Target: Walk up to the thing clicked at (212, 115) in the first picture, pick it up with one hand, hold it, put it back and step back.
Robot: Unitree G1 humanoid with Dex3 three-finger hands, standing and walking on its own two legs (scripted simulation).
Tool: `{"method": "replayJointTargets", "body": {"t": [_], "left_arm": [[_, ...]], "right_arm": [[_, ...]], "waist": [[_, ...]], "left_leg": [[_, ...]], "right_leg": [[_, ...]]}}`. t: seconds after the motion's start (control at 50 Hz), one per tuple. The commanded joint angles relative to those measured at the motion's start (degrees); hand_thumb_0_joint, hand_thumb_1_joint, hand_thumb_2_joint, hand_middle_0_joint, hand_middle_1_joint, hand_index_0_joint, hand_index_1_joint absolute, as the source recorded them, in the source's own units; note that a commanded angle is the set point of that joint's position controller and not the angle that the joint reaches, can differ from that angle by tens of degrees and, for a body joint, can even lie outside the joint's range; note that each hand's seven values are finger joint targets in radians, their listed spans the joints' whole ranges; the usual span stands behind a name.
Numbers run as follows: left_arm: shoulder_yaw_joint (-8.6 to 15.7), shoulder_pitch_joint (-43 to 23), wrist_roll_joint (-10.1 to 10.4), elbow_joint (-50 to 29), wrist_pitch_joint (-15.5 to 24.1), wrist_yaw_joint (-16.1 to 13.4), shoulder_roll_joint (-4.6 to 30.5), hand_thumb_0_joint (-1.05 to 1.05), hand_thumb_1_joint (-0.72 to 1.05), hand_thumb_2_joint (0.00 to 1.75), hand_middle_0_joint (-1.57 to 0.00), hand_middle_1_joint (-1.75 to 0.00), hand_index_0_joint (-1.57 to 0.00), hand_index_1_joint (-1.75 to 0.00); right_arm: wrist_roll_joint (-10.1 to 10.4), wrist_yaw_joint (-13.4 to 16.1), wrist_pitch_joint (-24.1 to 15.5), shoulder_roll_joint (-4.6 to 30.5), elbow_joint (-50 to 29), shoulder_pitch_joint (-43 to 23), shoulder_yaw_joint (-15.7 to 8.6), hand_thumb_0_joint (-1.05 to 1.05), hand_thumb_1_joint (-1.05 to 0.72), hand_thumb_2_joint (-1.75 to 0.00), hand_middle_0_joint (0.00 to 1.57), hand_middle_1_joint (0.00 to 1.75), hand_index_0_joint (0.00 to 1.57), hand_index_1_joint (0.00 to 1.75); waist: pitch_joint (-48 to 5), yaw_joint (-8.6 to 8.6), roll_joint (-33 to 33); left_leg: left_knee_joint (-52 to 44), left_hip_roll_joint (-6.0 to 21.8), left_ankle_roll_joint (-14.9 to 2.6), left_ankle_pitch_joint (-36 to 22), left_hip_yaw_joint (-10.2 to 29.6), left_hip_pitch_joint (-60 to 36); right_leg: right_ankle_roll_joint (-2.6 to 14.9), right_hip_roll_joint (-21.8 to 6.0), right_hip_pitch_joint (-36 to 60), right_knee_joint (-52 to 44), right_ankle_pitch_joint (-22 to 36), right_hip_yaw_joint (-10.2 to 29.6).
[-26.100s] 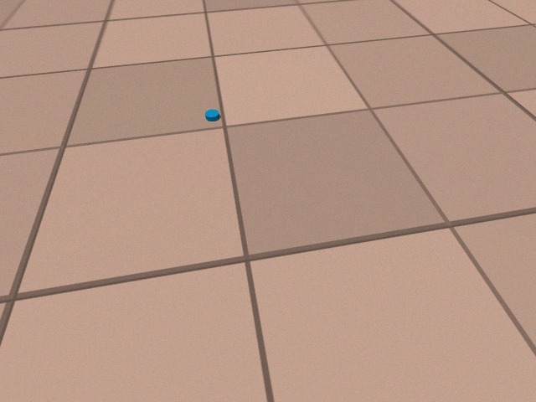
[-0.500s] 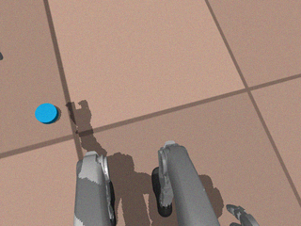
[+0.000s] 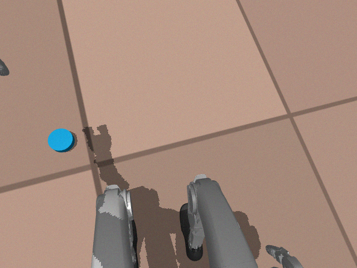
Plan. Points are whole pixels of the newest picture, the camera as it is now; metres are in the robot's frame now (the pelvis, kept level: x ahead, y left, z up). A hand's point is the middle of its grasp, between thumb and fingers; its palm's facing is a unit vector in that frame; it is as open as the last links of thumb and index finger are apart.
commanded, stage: go down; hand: left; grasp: from above
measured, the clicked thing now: (61, 140) +0.52 +0.35 -0.50
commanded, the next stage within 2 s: approach in 1.10 s
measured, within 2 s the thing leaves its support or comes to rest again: neither
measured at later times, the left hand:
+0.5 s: hand out of the picture +0.47 +0.37 -0.04, palm faces -0.43 -0.07 -0.90, open 13.6 cm
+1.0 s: hand out of the picture +0.47 +0.38 -0.04, palm faces -0.43 -0.06 -0.90, open 13.4 cm
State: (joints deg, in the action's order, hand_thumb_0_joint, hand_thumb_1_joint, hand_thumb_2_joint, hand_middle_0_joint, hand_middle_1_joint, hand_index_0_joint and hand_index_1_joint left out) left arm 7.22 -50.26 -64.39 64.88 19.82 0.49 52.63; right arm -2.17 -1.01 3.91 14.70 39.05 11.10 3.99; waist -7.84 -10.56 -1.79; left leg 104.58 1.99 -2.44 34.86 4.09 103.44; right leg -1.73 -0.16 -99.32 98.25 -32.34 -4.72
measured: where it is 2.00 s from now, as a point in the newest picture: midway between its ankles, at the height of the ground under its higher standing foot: (161, 248)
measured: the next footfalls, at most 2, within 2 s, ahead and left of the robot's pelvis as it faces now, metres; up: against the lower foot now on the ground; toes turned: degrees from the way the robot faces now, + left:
none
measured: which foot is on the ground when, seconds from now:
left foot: down 0.00-1.00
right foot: down 0.00-1.00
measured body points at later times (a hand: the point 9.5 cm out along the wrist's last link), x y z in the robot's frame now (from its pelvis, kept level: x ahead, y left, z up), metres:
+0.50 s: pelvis +0.01 +0.00 +0.02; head +0.21 +0.06 +0.42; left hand +0.49 +0.37 +0.01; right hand +0.07 -0.27 -0.09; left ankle +0.08 +0.10 -0.48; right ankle +0.10 -0.14 -0.48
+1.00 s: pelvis +0.01 +0.00 +0.03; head +0.21 +0.07 +0.42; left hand +0.49 +0.38 +0.02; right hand +0.08 -0.27 -0.09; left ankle +0.08 +0.10 -0.48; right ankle +0.10 -0.14 -0.48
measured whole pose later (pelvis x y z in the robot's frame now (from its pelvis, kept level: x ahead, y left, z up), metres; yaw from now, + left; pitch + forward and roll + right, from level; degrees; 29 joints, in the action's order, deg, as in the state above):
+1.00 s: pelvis +0.01 +0.00 +0.03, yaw +0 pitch +33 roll -8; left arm 8.1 -50.7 -65.1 67.4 20.9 -0.8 54.1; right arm -2.3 -1.4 4.4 14.6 39.0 10.9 3.9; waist -7.1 -10.5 -1.6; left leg 99.9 2.2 -2.4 34.8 4.0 98.9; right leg -1.8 0.3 -94.8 93.2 -31.9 -4.6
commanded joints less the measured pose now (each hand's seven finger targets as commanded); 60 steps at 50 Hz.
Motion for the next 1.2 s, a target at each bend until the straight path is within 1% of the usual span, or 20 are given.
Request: {"method": "replayJointTargets", "body": {"t": [0.0, 0.04, 0.12, 0.26, 0.36, 0.4, 0.52, 0.56, 0.64, 0.66, 0.72, 0.74, 0.84, 0.86, 0.92, 0.96, 1.02, 1.08, 1.16, 1.18], "left_arm": [[4.0, -18.7, 0.9, -8.7, -0.5, -2.9, 19.2, 0.0, -0.5, 0.94, -0.1, -1.06, -0.11, -1.05], [3.9, -19.5, 0.9, -8.9, -0.6, -3.1, 19.0, 0.0, -0.5, 0.94, -0.11, -1.05, -0.12, -1.04], [3.9, -18.9, 0.8, -8.6, -0.7, -3.1, 19.3, 0.0, -0.49, 0.93, -0.11, -1.05, -0.12, -1.03], [5.2, -19.7, 1.3, -9.7, -0.3, -2.7, 21.0, 0.0, -0.47, 0.92, -0.13, -1.04, -0.14, -1.03], [4.8, -18.2, 1.4, -8.3, -0.3, -2.5, 20.4, 0.0, -0.46, 0.91, -0.14, -1.02, -0.15, -1.01], [5.5, -17.6, 1.2, -8.9, -0.1, -2.3, 21.4, 0.0, -0.46, 0.91, -0.14, -1.03, -0.16, -1.02], [5.8, -16.5, 1.7, -8.5, 0.6, -2.0, 21.0, 0.0, -0.46, 0.9, -0.14, -1.02, -0.15, -1.0], [5.8, -17.9, 1.6, -9.6, 0.9, -2.1, 21.5, 0.0, -0.46, 0.9, -0.14, -1.02, -0.16, -1.01], [6.1, -18.1, 1.6, -9.4, 1.1, -2.5, 21.7, 0.0, -0.44, 0.89, -0.16, -1.01, -0.17, -1.0], [5.4, -17.6, 1.1, -8.3, 1.0, -2.7, 21.2, 0.0, -0.44, 0.88, -0.16, -1.01, -0.17, -0.99], [5.8, -16.6, 1.0, -7.8, 1.0, -2.9, 21.3, 0.0, -0.44, 0.89, -0.16, -1.01, -0.17, -1.0], [4.8, -17.4, 0.9, -8.0, 1.0, -2.8, 20.3, 0.0, -0.44, 0.89, -0.16, -1.0, -0.17, -0.99], [5.0, -18.2, 0.6, -6.9, 1.0, -3.2, 21.2, 0.0, -0.43, 0.88, -0.17, -0.98, -0.18, -0.97], [4.6, -18.9, 0.6, -8.1, 1.0, -3.2, 20.4, 0.0, -0.42, 0.87, -0.18, -0.99, -0.19, -0.98], [4.5, -18.6, 0.7, -6.7, 1.2, -3.3, 20.4, 0.0, -0.43, 0.88, -0.17, -0.98, -0.18, -0.97], [5.2, -19.5, 0.2, -7.7, 1.4, -3.5, 21.8, 0.0, -0.43, 0.87, -0.17, -0.99, -0.18, -0.98], [4.6, -19.4, 0.1, -7.3, 1.2, -3.9, 20.6, 0.0, -0.42, 0.86, -0.18, -0.98, -0.19, -0.97], [6.4, -18.4, 0.0, -7.6, 0.8, -4.2, 22.9, 0.0, -0.43, 0.87, -0.18, -0.98, -0.19, -0.97], [6.2, -19.9, 0.2, -9.3, 0.5, -3.8, 22.9, 0.0, -0.41, 0.85, -0.2, -0.96, -0.21, -0.95], [6.7, -20.2, 0.4, -10.3, 0.4, -3.9, 23.5, 0.0, -0.49, 0.93, -0.15, -1.02, -0.14, -1.03]], "right_arm": [[0.1, 0.6, -0.5, 12.8, -1.3, 9.0, -4.4, 0.0, -0.92, -0.9, 0.2, 0.3, 0.2, 0.3], [0.2, 0.6, -0.5, 12.7, -1.4, 9.0, -4.3, 0.0, -0.92, -0.9, 0.2, 0.3, 0.2, 0.3], [0.3, 0.5, -0.7, 12.6, -1.6, 9.4, -4.3, 0.0, -0.92, -0.9, 0.2, 0.3, 0.2, 0.3], [0.2, 0.7, -0.6, 12.7, -1.6, 9.6, -4.3, 0.0, -0.92, -0.9, 0.2, 0.3, 0.2, 0.3], [0.1, 0.7, -0.6, 12.3, -1.2, 9.4, -4.2, 0.0, -0.92, -0.91, 0.2, 0.3, 0.2, 0.3], [0.2, 0.6, -0.4, 12.3, -1.6, 9.8, -4.2, 0.0, -0.92, -0.91, 0.2, 0.3, 0.2, 0.3], [0.1, 0.6, -0.1, 12.4, -1.6, 9.8, -4.3, 0.0, -0.92, -0.91, 0.2, 0.3, 0.2, 0.3], [0.0, 0.5, 0.0, 12.2, -1.8, 10.1, -4.4, 0.0, -0.92, -0.91, 0.2, 0.3, 0.2, 0.3], [0.0, 0.5, 0.0, 12.2, -1.5, 9.9, -4.4, 0.0, -0.92, -0.91, 0.2, 0.3, 0.2, 0.3], [0.0, 0.5, 0.1, 12.0, -1.7, 9.9, -4.3, 0.0, -0.92, -0.91, 0.2, 0.3, 0.2, 0.3], [0.1, 0.5, 0.2, 12.3, -1.6, 9.7, -4.5, 0.0, -0.92, -0.91, 0.2, 0.3, 0.2, 0.3], [0.1, 0.4, 0.2, 12.2, -1.7, 9.8, -4.4, 0.0, -0.92, -0.91, 0.2, 0.3, 0.2, 0.3], [0.0, 0.3, 0.3, 12.6, -1.4, 9.3, -4.4, 0.0, -0.92, -0.91, 0.2, 0.3, 0.2, 0.3], [-0.1, 0.3, 0.3, 12.4, -1.5, 9.9, -4.4, 0.0, -0.92, -0.91, 0.2, 0.3, 0.2, 0.3], [-0.1, 0.3, 0.2, 12.7, -1.2, 9.3, -4.3, 0.0, -0.92, -0.91, 0.2, 0.3, 0.2, 0.3], [-0.2, 0.3, 0.3, 12.9, -1.3, 9.6, -4.4, 0.0, -0.92, -0.91, 0.2, 0.3, 0.2, 0.3], [-0.2, 0.2, 0.3, 12.7, -1.6, 9.8, -4.2, 0.0, -0.92, -0.91, 0.2, 0.3, 0.2, 0.3], [-0.2, 0.1, 0.5, 13.0, -1.6, 9.9, -4.3, 0.0, -0.92, -0.91, 0.2, 0.3, 0.2, 0.3], [-0.1, 0.2, 0.6, 12.7, -1.7, 10.4, -4.4, 0.0, -0.92, -0.91, 0.2, 0.3, 0.2, 0.3], [-0.1, 0.3, 0.7, 12.8, -1.6, 10.7, -4.3, 0.0, -0.94, -0.91, 0.2, 0.3, 0.2, 0.3]], "waist": [[-33.1, 0.63, -16.8], [-32.5, 0.23, -16.2], [-33.8, 0.21, -15.5], [-35.5, 0.88, -16.0], [-34.3, 0.5, -15.6], [-35.7, 1.26, -15.2], [-34.7, 1.15, -14.8], [-36.2, 1.04, -14.9], [-35.9, 1.08, -14.8], [-34.6, 0.77, -14.7], [-34.6, 1.37, -14.4], [-34.4, 0.72, -15.7], [-32.3, 0.63, -16.2], [-33.3, 0.35, -16.0], [-32.4, 0.24, -16.3], [-34.2, 0.73, -16.7], [-34.6, 0.46, -17.3], [-35.9, 1.26, -17.0], [-37.7, 0.99, -17.5], [-38.1, 1.23, -17.8]], "left_leg": [[-17.8, 0.2, 1.16, -8.9, 4.1, -33.6], [-18.2, 0.0, 1.0, -6.8, 3.8, -32.6], [-18.3, -0.1, 0.82, -7.2, 3.6, -32.9], [-18.4, -0.1, 0.87, -9.0, 3.0, -34.6], [-17.8, -0.1, 0.77, -10.8, 2.4, -34.8], [-18.0, -0.1, 0.65, -11.8, 2.2, -35.6], [-18.7, 0.0, 0.88, -12.5, 2.9, -36.3], [-18.2, -0.1, 0.71, -13.5, 2.2, -36.9], [-18.3, -0.2, 0.71, -13.5, 1.7, -36.6], [-17.9, -0.3, 0.5, -13.0, 1.0, -35.6], [-18.9, -0.1, 0.77, -13.0, 2.0, -37.0], [-19.0, 0.0, 0.92, -13.5, 2.0, -37.5], [-20.1, 0.4, 1.34, -12.2, 3.9, -37.5], [-19.5, 0.3, 1.02, -12.7, 3.1, -37.7], [-20.1, 0.5, 1.42, -12.0, 4.6, -37.9], [-19.7, 0.5, 1.35, -12.8, 4.1, -38.8], [-19.3, 0.4, 1.39, -13.3, 3.7, -38.7], [-18.9, 0.1, 1.37, -14.3, 3.6, -38.4], [-19.2, 0.2, 1.22, -14.6, 3.4, -40.1], [-19.5, 0.1, 1.27, -14.7, 3.6, -40.1]], "right_leg": [[3.63, 2.0, 11.7, -9.3, 7.2, -0.9], [3.53, 2.1, 12.7, -10.1, 6.3, -0.9], [3.53, 2.1, 13.8, -10.7, 6.5, -0.7], [3.61, 2.1, 15.1, -11.6, 7.5, -0.3], [3.59, 2.1, 15.3, -12.2, 8.4, -0.1], [3.64, 2.2, 16.5, -12.7, 8.8, 0.0], [3.71, 2.2, 16.5, -12.9, 8.9, -0.1], [3.77, 2.3, 17.4, -13.4, 9.6, 0.1], [3.79, 2.3, 18.0, -13.8, 9.8, 0.3], [3.75, 2.4, 18.0, -14.4, 9.4, 0.4], [3.79, 2.3, 17.6, -14.2, 9.2, 0.3], [3.87, 2.4, 17.0, -14.1, 9.3, 0.2], [3.79, 2.4, 14.9, -13.2, 8.3, -0.3], [3.8, 2.5, 15.5, -13.9, 8.5, -0.1], [3.77, 2.4, 13.7, -12.7, 8.0, -0.4], [3.84, 2.4, 14.0, -12.9, 8.3, -0.2], [3.92, 2.5, 13.6, -12.7, 8.5, -0.2], [3.94, 2.4, 14.8, -12.6, 9.3, 0.0], [3.86, 2.6, 15.6, -13.4, 9.3, 0.0], [3.89, 2.5, 16.1, -13.4, 9.5, -0.1]]}}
